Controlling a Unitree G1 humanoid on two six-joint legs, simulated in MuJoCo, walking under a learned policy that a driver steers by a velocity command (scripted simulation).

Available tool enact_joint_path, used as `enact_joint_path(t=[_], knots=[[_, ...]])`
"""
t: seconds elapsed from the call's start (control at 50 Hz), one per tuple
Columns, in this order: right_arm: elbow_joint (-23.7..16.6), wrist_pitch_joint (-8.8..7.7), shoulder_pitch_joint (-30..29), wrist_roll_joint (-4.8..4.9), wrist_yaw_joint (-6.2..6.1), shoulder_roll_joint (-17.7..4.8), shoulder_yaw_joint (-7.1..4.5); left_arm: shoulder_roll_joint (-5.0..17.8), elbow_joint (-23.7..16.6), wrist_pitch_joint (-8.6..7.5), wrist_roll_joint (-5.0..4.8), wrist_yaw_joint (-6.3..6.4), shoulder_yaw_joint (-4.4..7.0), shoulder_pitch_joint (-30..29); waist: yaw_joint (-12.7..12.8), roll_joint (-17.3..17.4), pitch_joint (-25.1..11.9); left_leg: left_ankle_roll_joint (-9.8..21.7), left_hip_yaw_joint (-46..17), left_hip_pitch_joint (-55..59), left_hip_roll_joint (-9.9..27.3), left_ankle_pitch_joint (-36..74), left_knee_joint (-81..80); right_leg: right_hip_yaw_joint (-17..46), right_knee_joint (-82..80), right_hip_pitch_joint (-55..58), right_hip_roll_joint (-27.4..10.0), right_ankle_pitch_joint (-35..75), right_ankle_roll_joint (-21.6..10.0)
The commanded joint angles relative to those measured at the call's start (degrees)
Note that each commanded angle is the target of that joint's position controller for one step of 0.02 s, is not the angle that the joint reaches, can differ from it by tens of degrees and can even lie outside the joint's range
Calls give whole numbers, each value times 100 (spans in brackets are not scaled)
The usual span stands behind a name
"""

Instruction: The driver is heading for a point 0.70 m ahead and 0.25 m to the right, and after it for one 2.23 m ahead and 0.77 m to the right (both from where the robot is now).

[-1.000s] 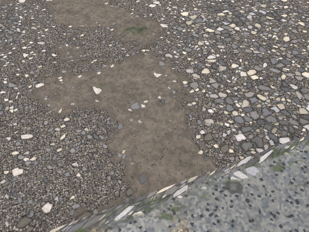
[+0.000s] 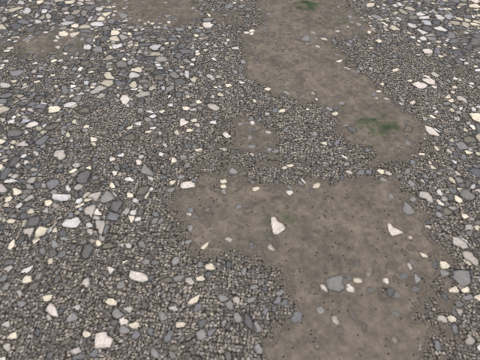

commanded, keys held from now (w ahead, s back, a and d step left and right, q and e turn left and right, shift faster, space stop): w+e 0.84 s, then e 0.16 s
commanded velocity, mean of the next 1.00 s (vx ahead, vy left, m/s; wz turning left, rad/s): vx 0.48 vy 0.00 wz -0.51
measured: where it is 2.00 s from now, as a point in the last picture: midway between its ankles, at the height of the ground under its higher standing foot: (295, 333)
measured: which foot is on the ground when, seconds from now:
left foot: down 0.00-0.46, up 0.48-0.82, down 0.84-1.00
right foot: up 0.00-0.44, down 0.46-0.84, up 0.86-1.00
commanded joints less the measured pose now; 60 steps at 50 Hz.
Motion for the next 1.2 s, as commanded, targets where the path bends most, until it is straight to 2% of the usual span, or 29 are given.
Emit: enact_joint_path(t=[0.02, 0.08, 0.14, 0.2, 0.32, 0.34, 0.36, 0.42, 0.44, 0.46, 0.48, 0.5, 0.52, 0.54, 0.56, 0.58, 0.64, 0.68, 0.72, 0.76, 0.82, 0.84, 0.86, 0.88, 0.9, 0.92, 0.96, 1.12, 1.2], knots=[[-146, -198, 111, -187, -27, -29, 113, -208, -281, 113, 29, -111, -45, 260, 195, 371, 336, 995, -837, -607, 1654, 1152, -1329, 215, -550, -414, -267, 1196, 30], [8, -245, 391, -285, -152, 217, 314, -252, -500, 69, 185, -277, -148, 41, 119, 121, 302, 770, -531, -125, 1552, 1181, -722, 570, -1461, -1139, -419, 3158, 165], [368, -243, 1125, -251, -110, -38, 392, -135, -719, 76, 12, -231, -165, -674, -185, 335, 404, 731, -153, -353, 1349, 927, -370, 136, -2684, -575, -206, 4791, 265], [355, -194, 1397, -296, -27, 143, 567, 69, -838, 238, 140, -172, -113, -716, -198, 290, 745, 866, -482, -199, 1689, 210, 137, 150, -2752, -796, -184, 4555, 178], [677, -95, 2168, -50, -191, 60, 608, -93, -1185, 292, 95, -235, -222, -2010, -700, 172, 1289, 692, -538, 1200, 1801, 309, 604, -221, -4048, -1264, -257, 3323, 271], [431, 22, 1258, 687, -356, -681, 248, 12, -1439, 310, -1149, -290, -49, -2803, -760, 133, 1774, 477, -525, 505, 1879, 553, 1434, 2, -3604, -1398, 124, 3149, 329], [422, 90, 1475, 696, -429, -659, 258, -5, -1443, 301, -1155, -349, -77, -2798, -742, -149, 1426, 399, -360, 1113, 1914, 1169, 1803, -136, -3700, -1708, 179, 3135, 306], [306, 254, 1440, 528, -390, -487, 222, -105, -1145, 330, -692, -532, -40, -1990, -513, 346, 500, 80, 174, 693, 1657, 2376, 3280, -732, -4309, 464, 411, 3394, 97], [331, 208, 1363, 458, -295, -476, 185, 85, -785, 374, -684, -456, 130, -855, -31, 412, -274, 116, 59, 59, 1544, 2812, 4522, -704, -4103, 2375, 549, 3763, -87], [141, 74, 765, 495, -193, -564, 198, 501, -387, 440, -662, -334, 330, 357, 934, 262, -605, -155, 439, -923, 1175, 2778, 6106, -1024, -4718, 3833, 663, 4508, -302], [-55, -40, 626, 408, -149, -317, 142, 1043, -29, 511, -498, -161, 428, 1116, 1065, -961, -586, -568, 588, -3093, 425, -3020, 9132, -5, -4101, 5565, -185, 6441, -830], [-426, -218, 1232, 606, -7, -160, 317, 1405, -50, 337, -344, -36, 422, 1377, 894, -1534, -2342, -601, -757, -4450, 547, -3547, 9744, 1483, -2369, 7705, -1375, 8113, -1943], [-882, -327, 640, 651, -12, -619, 233, 1235, -212, 370, -420, 74, 436, 1434, 1211, -1127, -3155, -748, -1130, -4925, 718, -3339, 9437, 2085, -2908, 7831, -1534, 6452, -2378], [-1134, -375, 223, 723, -11, -713, 235, 1110, -239, 426, -406, 110, 409, 1400, 1088, -287, -2824, -589, -1181, -5215, 969, -2722, 8673, 2403, -3691, 7146, -1478, 3706, -2119], [-1260, -349, 59, 684, -121, -617, 212, 1173, -444, 420, -520, 167, 405, 526, 516, 554, -2154, -583, -1035, -4997, 1060, -1568, 7460, 2800, -4425, 5644, -1476, 1365, -1836], [-1237, -266, -95, 587, -223, -579, 149, 1068, -699, 328, -458, 232, 366, -28, 245, 678, -1558, -687, -1179, -4782, 1103, -1135, 7236, 3463, -4670, 4253, -1787, 1242, -1876], [-1276, 33, -166, 334, -371, -467, 48, 991, -1094, 183, -464, 248, 320, -1217, -445, 564, -140, -1099, -1193, -2584, 1412, -814, 4209, 1981, -5133, 458, -856, 2084, -1343], [-1423, -36, -780, 270, -320, -508, 31, 1030, -1085, 194, -496, 381, 386, -982, -175, -58, -402, -1041, -803, -1229, 973, 624, 2533, 929, -4985, -149, 74, 1976, -986], [-1548, -38, -1232, 397, -236, -561, 6, 1064, -936, 235, -565, 451, 421, -528, 18, -456, -606, -1051, -760, -993, 656, 1341, 1899, 982, -4872, 338, 93, 1431, -888], [-1737, -10, -1564, 518, -183, -726, -50, 908, -900, 277, -633, 464, 420, -275, 84, -404, -499, -937, -847, -974, 612, 1106, 1415, 1431, -4679, 712, -38, 527, -723], [-1637, -82, -1047, 423, -104, -989, -227, 571, -929, 299, -603, 450, 348, -71, -262, -316, -480, -542, -783, -105, 610, 402, 1048, 1595, -3678, 676, 295, -743, -270], [-1513, -115, -226, 383, -125, -1307, -337, 171, -993, 258, -544, 428, 233, -75, -591, 412, -809, -216, -1659, 964, 1477, 12, 742, 943, -1934, -96, 805, -1202, 49], [-1446, -112, 249, 178, -76, -1971, -477, -14, -1326, 134, -692, 412, 193, 464, -256, 2709, -1329, 716, -4729, 2071, 2947, -631, -347, 421, 72, -1565, 1382, -2251, 247], [-1635, -159, -22, 221, -73, -1567, -381, 608, -1221, 111, -665, 398, 324, 493, -250, 2084, -1177, 827, -5314, 1984, 3055, -769, -533, 768, 926, -2076, 1043, -2071, 315], [-1747, -145, -419, 273, -100, -1293, -304, 830, -1262, 177, -613, 413, 414, 111, -239, 1481, -687, 632, -4192, 1483, 2849, 250, -299, 727, 1199, -2204, 885, -1550, 357], [-1816, -89, -834, 249, -97, -1123, -250, 798, -1281, 270, -549, 443, 436, -69, -81, 992, -584, 481, -3129, 893, 2541, 1575, -124, 551, 1044, -1883, 694, -1139, 421], [-1801, 13, -1284, 266, -82, -858, -191, 752, -1302, 436, -520, 412, 513, 8, 282, 1019, -486, 343, -1896, 46, 2093, 2671, -193, 331, 515, -1167, 376, -842, 549], [-1614, 125, -1384, 416, -311, -1262, -373, 388, -1769, 666, -479, 294, 415, -763, 198, 943, -753, 470, -352, 257, 2147, 2921, -652, -147, -1709, -472, 341, 783, 747], [-1455, 214, -1214, 504, -258, -1345, -405, 342, -1947, 679, -478, 150, 416, -1167, 27, 998, -648, 452, -145, 242, 2119, 2698, -419, -422, -2696, 246, 532, 600, 612]])
Keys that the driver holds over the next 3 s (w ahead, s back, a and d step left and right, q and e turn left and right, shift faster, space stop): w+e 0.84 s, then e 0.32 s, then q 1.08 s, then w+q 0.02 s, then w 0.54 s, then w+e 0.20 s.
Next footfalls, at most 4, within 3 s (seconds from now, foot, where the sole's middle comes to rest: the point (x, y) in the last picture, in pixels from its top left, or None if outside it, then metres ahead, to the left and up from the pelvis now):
0.46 right None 0.41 -0.21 -0.95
0.84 left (249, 324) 0.70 -0.04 -0.95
1.30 right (338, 340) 0.63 -0.32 -0.95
1.70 left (263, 310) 0.75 -0.09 -0.95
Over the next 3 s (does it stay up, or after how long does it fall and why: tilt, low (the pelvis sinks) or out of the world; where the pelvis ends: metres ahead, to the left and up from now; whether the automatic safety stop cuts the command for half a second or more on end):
stays up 0.89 -0.14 -0.17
